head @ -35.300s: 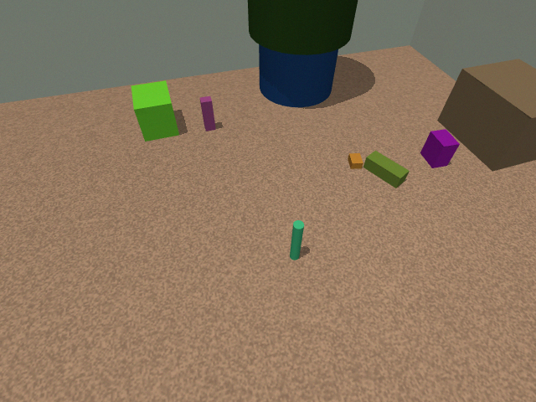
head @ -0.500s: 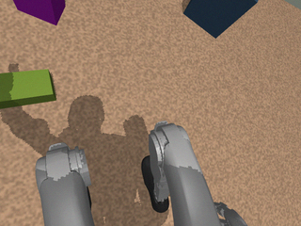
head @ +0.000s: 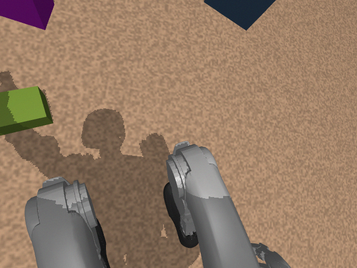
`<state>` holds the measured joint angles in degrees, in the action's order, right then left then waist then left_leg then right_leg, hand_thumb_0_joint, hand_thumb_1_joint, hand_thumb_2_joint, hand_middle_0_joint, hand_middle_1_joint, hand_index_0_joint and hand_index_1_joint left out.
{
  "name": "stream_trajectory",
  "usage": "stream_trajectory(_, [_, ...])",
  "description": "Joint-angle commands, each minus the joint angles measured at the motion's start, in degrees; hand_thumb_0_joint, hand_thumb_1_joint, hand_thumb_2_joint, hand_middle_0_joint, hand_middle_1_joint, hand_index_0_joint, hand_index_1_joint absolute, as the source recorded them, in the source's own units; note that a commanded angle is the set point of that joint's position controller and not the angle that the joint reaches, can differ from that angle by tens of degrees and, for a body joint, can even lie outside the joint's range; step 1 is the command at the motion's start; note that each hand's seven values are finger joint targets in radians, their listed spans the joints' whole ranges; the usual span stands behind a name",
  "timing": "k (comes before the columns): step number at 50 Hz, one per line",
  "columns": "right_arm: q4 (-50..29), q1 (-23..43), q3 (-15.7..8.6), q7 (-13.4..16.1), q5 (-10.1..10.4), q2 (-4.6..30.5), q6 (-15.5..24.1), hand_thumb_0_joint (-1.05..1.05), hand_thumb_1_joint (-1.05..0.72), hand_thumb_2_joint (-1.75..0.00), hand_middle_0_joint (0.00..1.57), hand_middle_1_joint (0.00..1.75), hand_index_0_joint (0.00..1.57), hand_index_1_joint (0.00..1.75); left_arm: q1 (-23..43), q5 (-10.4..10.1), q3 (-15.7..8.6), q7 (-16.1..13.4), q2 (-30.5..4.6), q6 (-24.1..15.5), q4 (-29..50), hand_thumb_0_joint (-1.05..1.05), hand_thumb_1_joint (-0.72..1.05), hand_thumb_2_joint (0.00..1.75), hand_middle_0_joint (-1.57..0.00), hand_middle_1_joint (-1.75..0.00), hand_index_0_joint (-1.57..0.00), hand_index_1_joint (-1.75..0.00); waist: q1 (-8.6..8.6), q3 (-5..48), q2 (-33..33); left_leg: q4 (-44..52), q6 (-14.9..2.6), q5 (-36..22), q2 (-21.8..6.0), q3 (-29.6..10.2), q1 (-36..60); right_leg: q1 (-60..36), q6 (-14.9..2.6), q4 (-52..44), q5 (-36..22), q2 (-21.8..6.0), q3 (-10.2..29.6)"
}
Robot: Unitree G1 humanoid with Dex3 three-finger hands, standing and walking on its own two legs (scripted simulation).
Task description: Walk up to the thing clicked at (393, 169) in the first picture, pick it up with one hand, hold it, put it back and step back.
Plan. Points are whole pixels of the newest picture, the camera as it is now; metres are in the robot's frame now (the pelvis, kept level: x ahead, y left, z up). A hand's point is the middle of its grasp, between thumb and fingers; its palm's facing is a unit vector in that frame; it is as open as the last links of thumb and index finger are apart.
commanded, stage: approach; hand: left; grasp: from above
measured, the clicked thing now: out of the picture +0.50 +0.31 -0.29
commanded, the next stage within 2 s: close in in 0.04 s
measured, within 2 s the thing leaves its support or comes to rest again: neither
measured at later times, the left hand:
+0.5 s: hand out of the picture +0.48 +0.30 -0.21, palm faces -0.44 -0.06 -0.90, open 14.2 cm
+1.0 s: hand out of the picture +0.49 +0.31 -0.25, palm faces -0.46 -0.11 -0.88, open 14.3 cm
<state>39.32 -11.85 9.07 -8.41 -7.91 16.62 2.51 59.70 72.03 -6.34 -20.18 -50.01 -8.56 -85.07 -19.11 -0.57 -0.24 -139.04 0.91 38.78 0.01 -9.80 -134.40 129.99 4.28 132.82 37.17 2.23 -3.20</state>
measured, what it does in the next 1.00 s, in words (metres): stands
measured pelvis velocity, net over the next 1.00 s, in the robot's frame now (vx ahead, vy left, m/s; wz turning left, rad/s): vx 0.00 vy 0.01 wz -0.07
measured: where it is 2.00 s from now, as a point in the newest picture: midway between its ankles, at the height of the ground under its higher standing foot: (143, 243)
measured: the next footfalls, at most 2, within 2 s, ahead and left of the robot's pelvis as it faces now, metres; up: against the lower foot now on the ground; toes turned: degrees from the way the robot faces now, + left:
none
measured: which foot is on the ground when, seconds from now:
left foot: down 0.00-1.00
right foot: down 0.00-1.00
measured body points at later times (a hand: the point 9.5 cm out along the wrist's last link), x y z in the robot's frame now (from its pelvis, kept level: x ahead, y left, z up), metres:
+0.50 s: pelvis +0.00 +0.01 -0.01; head +0.25 +0.12 +0.34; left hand +0.50 +0.31 -0.16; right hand +0.03 -0.27 -0.07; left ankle +0.07 +0.13 -0.29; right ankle +0.11 -0.13 -0.29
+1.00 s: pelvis +0.00 +0.01 -0.02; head +0.28 +0.11 +0.31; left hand +0.51 +0.31 -0.20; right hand +0.01 -0.25 -0.07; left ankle +0.07 +0.13 -0.29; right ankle +0.11 -0.13 -0.29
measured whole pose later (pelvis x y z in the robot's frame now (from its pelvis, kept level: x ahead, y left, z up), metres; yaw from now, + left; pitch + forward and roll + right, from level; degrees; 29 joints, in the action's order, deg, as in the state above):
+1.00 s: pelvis +0.00 +0.01 -0.02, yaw -4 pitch +30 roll -14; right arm 36.3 -10.1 14.6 -11.0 -13.2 18.5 7.4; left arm 60.7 75.8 -9.9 -26.5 -59.5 -13.5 -92.5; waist -22.6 -8.0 -6.1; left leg -145.0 0.5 40.3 0.5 -14.0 -135.6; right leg 129.0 4.3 135.1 37.7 3.1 -6.6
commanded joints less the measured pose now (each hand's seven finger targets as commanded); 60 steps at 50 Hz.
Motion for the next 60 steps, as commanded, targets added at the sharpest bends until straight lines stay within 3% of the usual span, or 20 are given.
stream_trajectory(1, [-1.1, -10.9, -5.5, 1.2, -0.1, 16.1, 0.6, 0.0, -0.91, -0.9, 0.2, 0.3, 0.2, 0.3, 19.3, -2.6, 0.5, 2.7, -14.0, -1.8, 8.8, 0.0, -0.61, 1.06, -0.07, -1.02, -0.05, -1.04, -1.79, 34.9, 14.1, 11.7, -3.31, -6.5, 0.3, 6.4, 22.6, -22.1, -5.69, -14.3, -8.3, 0.7, -5.8])
stream_trajectory(2, [-0.7, -11.3, -5.9, 1.3, -0.5, 16.3, 0.2, 0.0, -0.91, -0.9, 0.2, 0.3, 0.2, 0.3, 19.6, -2.6, -1.6, 3.0, -16.4, -3.1, 10.5, 0.0, -0.61, 1.07, -0.07, -1.04, -0.06, -1.06, -1.72, 36.6, 14.9, 11.9, -3.08, -6.8, 0.1, 6.1, 23.2, -23.5, -5.58, -14.0, -8.7, 0.8, -6.0])
stream_trajectory(3, [-1.0, -11.9, -5.6, 1.2, -0.7, 16.6, 0.0, 0.0, -0.91, -0.9, 0.2, 0.3, 0.2, 0.3, 19.4, -2.2, 0.5, 3.8, -13.2, -3.9, 8.6, 0.0, -0.6, 1.08, -0.07, -1.05, -0.06, -1.07, -2.55, 35.2, 14.6, 11.7, -2.74, -7.7, 0.4, 5.9, 23.6, -22.8, -5.74, -14.0, -9.2, 0.6, -6.7])
stream_trajectory(4, [0.0, -12.9, -5.9, 1.1, -0.9, 16.4, -0.3, 0.0, -0.91, -0.9, 0.2, 0.3, 0.2, 0.3, 17.3, -2.4, 0.4, 4.3, -12.4, -4.7, 7.5, 0.0, -0.59, 1.05, -0.07, -1.06, -0.06, -1.07, -2.64, 35.2, 14.3, 11.9, -2.64, -8.0, 0.1, 5.5, 24.6, -22.8, -5.64, -13.8, -9.5, 0.8, -7.0])
stream_trajectory(5, [-0.5, -12.6, -5.5, 1.1, -1.0, 16.3, -0.3, 0.0, -0.91, -0.9, 0.2, 0.3, 0.2, 0.3, 19.3, -2.1, 4.1, 4.9, -7.8, -5.7, 8.2, 0.0, -0.57, 1.11, -0.08, -1.09, -0.07, -1.11, -3.46, 35.0, 14.5, 11.5, -2.41, -8.5, 0.2, 5.3, 25.2, -21.7, -5.75, -14.0, -10.1, 0.7, -7.4])
stream_trajectory(8, [0.2, -12.9, -5.0, 1.3, -1.2, 16.3, -1.1, 0.0, -0.91, -0.9, 0.2, 0.3, 0.2, 0.3, 20.8, -0.7, 4.4, 4.8, -11.9, -8.1, 9.6, 0.0, -0.56, 1.08, -0.08, -1.11, -0.08, -1.11, -2.15, 35.3, 17.6, 11.8, -1.85, -9.0, 0.1, 5.1, 28.7, -20.8, -5.89, -13.6, -10.1, 0.9, -7.9])
stream_trajectory(10, [-0.3, -12.0, -4.9, 1.3, -1.5, 17.3, -1.6, 0.0, -0.91, -0.9, 0.2, 0.3, 0.2, 0.3, 20.4, 0.7, 3.3, 3.1, -14.2, -8.9, 9.7, 0.0, -0.56, 1.05, -0.07, -1.08, -0.08, -1.07, -0.83, 36.0, 20.5, 12.4, -1.3, -10.0, 0.1, 4.9, 31.4, -20.1, -6.21, -12.7, -10.5, 0.8, -8.4])
stream_trajectory(16, [-1.2, -9.9, -4.0, 0.7, -2.0, 17.6, -1.8, 0.0, -0.9, -0.9, 0.2, 0.3, 0.2, 0.3, 21.1, 4.5, -0.4, -3.7, -17.3, -9.4, 9.2, 0.0, -0.58, 1.05, -0.06, -0.98, -0.04, -1.0, -0.71, 36.7, 26.7, 13.3, -0.61, -15.0, 0.0, 4.3, 36.2, -17.3, -6.68, -9.8, -14.0, 0.8, -9.5])
stream_trajectory(22, [-0.7, -8.5, -2.9, 0.3, -2.9, 17.5, 0.2, 0.0, -0.89, -0.9, 0.2, 0.3, 0.2, 0.3, 21.2, 6.9, 1.0, -9.7, -15.3, -7.2, -1.2, 0.0, -0.58, 1.06, -0.06, -0.96, -0.04, -0.99, -3.76, 30.8, 23.8, 12.5, -1.69, -9.3, -0.1, 4.3, 31.2, -14.1, -5.89, -9.8, -11.7, 1.0, -9.7])
stream_trajectory(26, [-0.6, -8.9, -2.3, 0.0, -3.1, 18.2, 2.4, 0.0, -0.89, -0.9, 0.2, 0.3, 0.2, 0.3, 22.8, 6.4, 1.6, -11.4, -16.1, -5.4, -2.2, 0.0, -0.57, 1.05, -0.06, -0.98, -0.04, -0.99, -4.27, 31.4, 23.1, 12.0, -2.01, -7.0, -0.3, 4.0, 30.5, -14.7, -5.79, -10.1, -10.3, 1.4, -9.7])
stream_trajectory(30, [-1.2, -8.4, -1.8, -0.5, -3.5, 19.0, 4.5, 0.0, -0.89, -0.9, 0.2, 0.3, 0.2, 0.3, 23.8, 4.8, -0.1, -12.0, -18.8, -4.5, -2.1, 0.0, -0.57, 1.04, -0.06, -0.98, -0.04, -1.0, -4.74, 32.6, 23.3, 11.0, -1.97, -7.4, -0.6, 3.5, 30.2, -15.6, -5.61, -9.4, -10.7, 1.4, -9.9])
stream_trajectory(31, [-0.7, -9.2, -1.5, -0.7, -3.6, 19.1, 4.7, 0.0, -0.9, -0.9, 0.2, 0.3, 0.2, 0.3, 22.9, 4.9, 0.5, -11.7, -17.9, -4.2, -3.3, 0.0, -0.57, 1.03, -0.06, -0.98, -0.04, -1.0, -5.25, 31.7, 23.7, 11.1, -1.87, -7.8, -0.5, 3.3, 29.6, -15.7, -5.57, -9.0, -11.0, 1.2, -10.0])
stream_trajectory(32, [-1.6, -9.1, -1.6, -0.8, -3.8, 19.4, 5.1, 0.0, -0.9, -0.9, 0.2, 0.3, 0.2, 0.3, 22.5, 4.7, -1.2, -11.6, -19.5, -4.1, -2.2, 0.0, -0.56, 1.03, -0.06, -0.99, -0.05, -1.0, -5.36, 32.3, 23.8, 10.9, -1.83, -8.8, -0.7, 3.2, 30.7, -16.4, -5.48, -8.7, -11.8, 1.4, -10.1])
stream_trajectory(35, [-1.9, -8.9, -1.3, -1.1, -4.0, 20.0, 5.6, 0.0, -0.9, -0.9, 0.2, 0.3, 0.2, 0.3, 20.6, 4.7, -1.7, -10.5, -19.6, -3.5, -4.4, 0.0, -0.57, 1.04, -0.06, -0.98, -0.04, -1.0, -5.45, 30.4, 24.2, 10.5, -1.36, -9.2, -0.8, 2.7, 30.2, -15.1, -5.85, -8.2, -11.4, 1.4, -10.5])
stream_trajectory(38, [-2.0, -9.0, -1.0, -1.2, -4.3, 20.0, 5.5, 0.0, -0.9, -0.9, 0.2, 0.3, 0.2, 0.3, 18.0, 4.2, -2.9, -9.8, -21.7, -3.5, -3.3, 0.0, -0.58, 1.03, -0.06, -0.98, -0.04, -1.0, -4.19, 30.9, 25.1, 10.3, -1.27, -9.9, -0.8, 2.9, 30.3, -17.2, -6.02, -8.3, -11.8, 1.7, -10.5])
stream_trajectory(43, [-2.4, -10.1, -0.7, -1.6, -4.6, 20.7, 5.0, 0.0, -0.9, -0.9, 0.2, 0.3, 0.2, 0.3, 15.6, 3.6, -4.6, -8.8, -24.0, -4.1, 0.1, 0.0, -0.57, 1.05, -0.06, -0.98, -0.04, -1.0, -4.22, 33.0, 25.8, 8.8, -1.06, -15.8, -1.0, 3.0, 31.6, -21.3, -6.11, -8.3, -16.2, 1.9, -10.6])
stream_trajectory(48, [-2.3, -9.8, 0.0, -1.8, -4.9, 20.4, 4.6, 0.0, -0.9, -0.9, 0.2, 0.3, 0.2, 0.3, 15.6, 2.7, -4.6, -8.3, -23.8, -5.8, 0.4, 0.0, -0.58, 1.05, -0.06, -0.97, -0.04, -0.99, -4.89, 30.7, 23.0, 7.4, -1.49, -13.9, -1.1, 2.6, 28.3, -21.6, -5.9, -9.0, -15.2, 2.2, -10.9])
stream_trajectory(51, [-2.2, -9.9, -0.1, -1.9, -5.2, 21.0, 4.6, 0.0, -0.9, -0.9, 0.2, 0.3, 0.2, 0.3, 16.3, 3.5, -3.6, -8.4, -23.1, -7.0, 0.8, 0.0, -0.58, 1.06, -0.07, -0.96, -0.04, -0.99, -5.83, 29.1, 23.6, 7.7, -1.18, -12.9, -1.3, 2.4, 29.7, -20.1, -5.93, -8.9, -14.0, 2.2, -11.3])
stream_trajectory(55, [-1.7, -9.0, 0.2, -2.0, -5.5, 20.6, 4.6, 0.0, -0.89, -0.9, 0.2, 0.3, 0.2, 0.3, 15.3, 4.2, -2.6, -9.7, -22.7, -8.0, -0.3, 0.0, -0.56, 1.11, -0.08, -1.0, -0.05, -1.03, -5.21, 29.7, 24.9, 8.2, -0.93, -12.5, -1.5, 2.2, 31.1, -20.6, -5.76, -8.7, -14.0, 2.5, -11.7])
stream_trajectory(60, [-2.0, -7.5, 0.5, -2.2, -5.7, 20.8, 5.1, 0.0, -0.89, -0.9, 0.2, 0.3, 0.2, 0.3, 16.9, 5.4, -0.7, -11.7, -22.0, -8.1, -2.2, 0.0, -0.36, 1.09, -0.18, -1.05, -0.17, -1.06, -5.74, 28.3, 25.6, 8.6, -0.86, -10.9, -1.8, 1.6, 31.4, -18.5, -5.6, -7.9, -13.2, 2.7, -12.3])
